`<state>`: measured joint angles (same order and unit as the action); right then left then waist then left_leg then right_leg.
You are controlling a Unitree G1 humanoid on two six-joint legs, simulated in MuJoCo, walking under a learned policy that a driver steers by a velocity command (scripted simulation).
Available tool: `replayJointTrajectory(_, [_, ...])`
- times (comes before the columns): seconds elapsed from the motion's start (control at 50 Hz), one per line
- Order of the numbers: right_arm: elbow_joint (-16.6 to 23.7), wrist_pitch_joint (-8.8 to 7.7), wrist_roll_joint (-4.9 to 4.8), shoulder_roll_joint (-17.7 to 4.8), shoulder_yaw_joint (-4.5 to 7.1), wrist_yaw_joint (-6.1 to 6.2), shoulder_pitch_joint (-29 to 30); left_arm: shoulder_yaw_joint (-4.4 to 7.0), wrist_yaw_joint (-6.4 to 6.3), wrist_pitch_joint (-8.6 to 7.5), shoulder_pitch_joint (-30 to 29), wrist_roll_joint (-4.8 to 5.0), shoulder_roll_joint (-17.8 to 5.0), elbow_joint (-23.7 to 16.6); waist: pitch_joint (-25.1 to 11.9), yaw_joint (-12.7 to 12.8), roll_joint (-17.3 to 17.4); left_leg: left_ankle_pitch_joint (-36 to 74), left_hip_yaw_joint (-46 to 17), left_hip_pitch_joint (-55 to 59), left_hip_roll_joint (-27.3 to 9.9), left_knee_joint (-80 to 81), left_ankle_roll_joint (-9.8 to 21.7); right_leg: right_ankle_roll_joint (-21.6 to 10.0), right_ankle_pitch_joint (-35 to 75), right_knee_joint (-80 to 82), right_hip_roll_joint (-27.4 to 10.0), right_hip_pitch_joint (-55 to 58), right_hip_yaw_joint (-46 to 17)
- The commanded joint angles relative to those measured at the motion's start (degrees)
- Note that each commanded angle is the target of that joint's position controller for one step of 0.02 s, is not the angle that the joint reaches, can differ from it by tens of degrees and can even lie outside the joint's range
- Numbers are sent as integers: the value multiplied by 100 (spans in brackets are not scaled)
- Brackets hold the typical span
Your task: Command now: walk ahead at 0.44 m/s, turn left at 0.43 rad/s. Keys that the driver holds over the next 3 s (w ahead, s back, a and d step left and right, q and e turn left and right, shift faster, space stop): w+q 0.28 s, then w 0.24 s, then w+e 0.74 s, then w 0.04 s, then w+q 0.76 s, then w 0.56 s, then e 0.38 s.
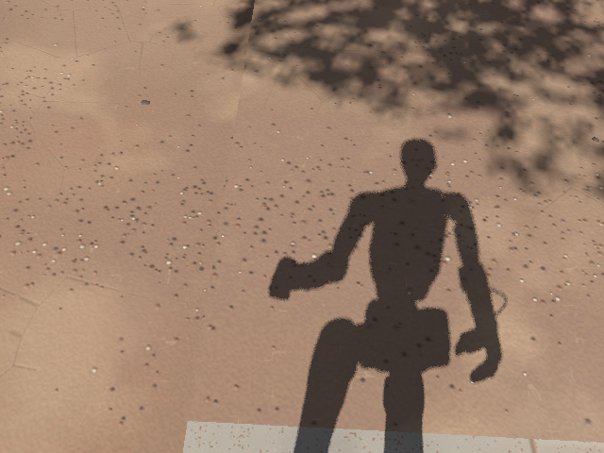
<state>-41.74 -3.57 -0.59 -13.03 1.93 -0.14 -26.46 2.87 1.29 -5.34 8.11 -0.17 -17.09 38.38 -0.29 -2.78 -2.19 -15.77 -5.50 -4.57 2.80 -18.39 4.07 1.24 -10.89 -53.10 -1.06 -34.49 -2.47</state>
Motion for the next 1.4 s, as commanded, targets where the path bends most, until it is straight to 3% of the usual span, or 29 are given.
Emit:
replayJointTrajectory(0.02, [389, 6, -31, -986, 259, 115, 173, -37, 36, -120, -1101, -5, -28, -576, 323, -110, 829, 1723, -965, -48, -958, 616, 780, 153, 759, 1145, 197, -384, 214])
replayJointTrajectory(0.14, [213, 106, -148, -1230, 328, 164, -25, 74, 85, -180, -1516, 116, -362, -669, 381, -132, 1053, 1627, -1547, -38, -1260, 318, 618, 64, 986, 2403, 330, 589, 15])
replayJointTrajectory(0.2, [290, 168, -83, -1221, 343, 159, 297, 308, 8, -241, -355, 120, -798, -398, -283, 563, 1148, 3247, -1370, -43, -978, -992, 314, -341, 784, 2825, 316, 2280, 88])
replayJointTrajectory(0.22, [484, 173, 10, -1016, 263, 131, 502, 391, -39, -231, 679, 48, -1034, -243, -1230, 1031, 933, 2684, -1206, -788, -684, -2380, 119, -700, 581, 2544, -360, 3975, -498])
replayJointTrajectory(0.24, [658, 117, -8, -342, 83, 129, -33, 478, -83, -157, 1517, -78, -1421, -97, -2251, 913, -588, -192, -617, -2779, 172, -4531, -290, -1503, -504, 2719, -1852, 6103, -2867])
replayJointTrajectory(0.26, [678, 62, -210, -584, 81, 114, -362, 380, -26, -124, 1373, -35, -1077, -59, -2344, 707, -1608, -1775, -623, -3660, 78, -5494, -362, -1834, -1474, 3500, -2371, 5990, -4461])
replayJointTrajectory(0.32, [714, 60, -84, -987, 204, 64, 762, 176, -87, 7, 586, 4, -337, -22, -257, 582, -209, -608, -180, -3731, -658, -5548, -351, -1368, -806, 3823, -1590, 3487, -2200])
replayJointTrajectory(0.48, [924, 38, 49, -461, -18, -79, 1551, 225, -56, -125, 448, 104, -702, 385, 266, 336, -96, 742, 261, -2897, -820, -2994, -345, -1498, 932, 4499, -1128, 2221, -378])
replayJointTrajectory(0.5, [683, 36, 864, -164, -281, -394, 1164, -12, 80, -285, 183, -597, -25, 67, -105, 210, -198, 723, 333, -2341, -733, -2672, -265, -1369, 145, 4709, -1016, 1938, -214])
replayJointTrajectory(0.56, [850, -93, 600, -695, -105, -600, 1597, 95, 151, -242, 154, -527, -667, 0, 217, 213, 3, 940, 459, -1657, -481, -2893, -194, -1328, 4, 4296, -939, 1230, -132])
replayJointTrajectory(0.58, [981, 45, 241, -786, 56, -420, 2067, 226, 101, -75, 890, 8, -981, 436, 220, 394, -151, 982, 1142, -1746, -252, -2285, -283, -1084, 1753, 4000, -815, 1885, 50])
replayJointTrajectory(0.6, [1015, 74, 261, -742, 8, -323, 2002, 188, 74, 40, 1261, 56, -965, 542, 208, 491, -204, 825, 1154, -1551, -96, -1825, -273, -975, 2669, 3450, -806, 2278, 7])
replayJointTrajectory(0.62, [814, -152, 380, -885, -53, -364, 1309, 71, 268, -92, 788, -491, -948, 358, -108, -79, 33, 1244, 635, -545, -215, -1099, -62, -1153, 2200, 2681, -864, 1956, -187])
replayJointTrajectory(0.64, [480, -263, 328, -1204, 97, -293, 333, 35, 385, -140, 735, -681, -671, 385, -473, -524, 207, 1417, 546, 800, -337, -1549, 136, -990, 1994, 1444, -494, 1131, 59])
replayJointTrajectory(0.66, [128, -304, 476, -1866, 223, -159, -890, -208, 447, -167, 1700, -728, 405, 368, -1787, -448, 1709, 3265, -988, 2980, -1779, -1586, 1340, -521, -1490, -705, 321, -244, 367])
replayJointTrajectory(0.68, [156, -302, 413, -1633, 107, -182, -1765, -257, 548, -345, 2186, -428, 319, 281, -2550, -782, 1876, 2118, -3819, 3691, -2964, -511, 2401, -476, -2598, -2405, 789, -1427, -513])
replayJointTrajectory(0.7, [-132, -403, 476, -1454, 146, -151, -1272, -108, 465, -421, 1018, -233, -143, 152, -316, -838, 1061, 728, -3499, 2201, -2767, -242, 1831, -521, -1637, -3449, 520, -2848, -859])
replayJointTrajectory(0.72, [-97, -392, 382, -1089, 1, -166, -265, -115, 275, -402, 743, -238, -252, 117, -48, -388, 745, 8, -2560, 938, -2605, -100, 1448, -566, -774, -3643, 72, -2666, -686])
replayJointTrajectory(0.74, [141, -378, 373, -439, -227, -156, 447, -109, 182, -331, 956, -364, -330, 159, -331, -49, 499, 64, -1948, 315, -2383, 113, 1379, -472, -215, -3358, -203, -2067, -691])
replayJointTrajectory(0.78, [223, -361, 435, -155, -324, -13, 991, -282, 282, -189, 850, -516, -24, 98, -221, 274, 482, 644, -1058, -426, -2052, 430, 1175, -375, 228, -3169, -431, -1553, -580])
replayJointTrajectory(0.92, [-348, -511, 594, -559, -304, 80, 416, -331, 600, -85, -43, -328, 134, -94, 152, -16, 529, 2156, 864, -180, -1667, 887, 918, -166, 1714, -379, -574, -1593, 24])
replayJointTrajectory(0.94, [-488, -378, -50, -988, -49, 94, 581, -302, 282, 53, -614, 461, 228, -373, 499, 35, 369, 2552, 1021, -740, -1572, 952, 457, -259, 1861, -57, -369, -955, 42])
replayJointTrajectory(1.08, [-650, -39, -70, -1338, 127, 47, 426, -194, 320, 236, -1108, 198, 2, -823, 400, 49, 635, 4235, 1664, 1020, -1815, 147, 166, -820, 796, 1697, 107, -227, 802])
replayJointTrajectory(1.14, [-436, 80, -29, -1528, 240, 90, 574, 211, 213, 320, 620, 132, -712, -397, -530, 963, 613, 5341, 1796, 510, -1511, -2439, -61, -1331, 492, 2344, 713, 2326, 877])
replayJointTrajectory(1.18, [144, -127, 193, -648, -37, -17, 85, 344, 82, 382, 1200, 205, -1342, -421, -2123, 501, -1182, -1651, 723, -3602, 35, -6122, -605, -2753, -467, 2891, -1471, 6117, -3746])
replayJointTrajectory(1.22, [407, -423, -221, -1247, 118, -91, 1203, 220, 45, 343, 1023, 182, -716, -408, -1059, 783, -202, -705, 99, -4223, -473, -5597, -418, -2241, -1373, 3817, -1250, 4903, -3098])
replayJointTrajectory(1.24, [373, -468, -155, -1229, 140, -44, 1251, 193, 57, 265, 715, 155, -694, -458, -556, 481, 392, -259, 54, -3889, -685, -5106, -417, -2062, -567, 3861, -1037, 3956, -2566])
replayJointTrajectory(1.3, [322, -246, 65, -1043, 144, 25, 876, 153, 9, 192, 313, 41, -499, -471, -453, 29, 180, -135, 296, -2836, -724, -4906, -624, -2019, 1190, 4032, -595, 2545, -1584])
replayJointTrajectory(1.4, [408, -126, 80, -753, 52, 82, 1412, 85, -70, 20, 695, 78, -478, -77, -50, 264, 177, 926, 512, -2893, -742, -3884, -729, -1906, 1219, 4307, -465, 1983, -790])
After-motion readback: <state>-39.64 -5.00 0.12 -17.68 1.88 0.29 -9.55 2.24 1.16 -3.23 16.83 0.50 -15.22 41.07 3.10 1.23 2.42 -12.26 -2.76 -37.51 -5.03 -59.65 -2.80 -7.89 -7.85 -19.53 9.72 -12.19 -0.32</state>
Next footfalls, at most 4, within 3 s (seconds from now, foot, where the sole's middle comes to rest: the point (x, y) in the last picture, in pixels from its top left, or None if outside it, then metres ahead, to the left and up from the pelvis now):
0.22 right None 0.30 -0.13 -0.78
0.64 left None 0.43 0.16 -0.78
1.14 right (292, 333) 0.79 -0.04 -0.78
1.74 left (236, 231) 1.12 0.11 -0.78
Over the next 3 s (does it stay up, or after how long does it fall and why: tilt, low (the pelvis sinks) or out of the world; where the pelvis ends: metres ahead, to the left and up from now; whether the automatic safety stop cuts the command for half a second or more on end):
stays up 1.61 0.11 -0.14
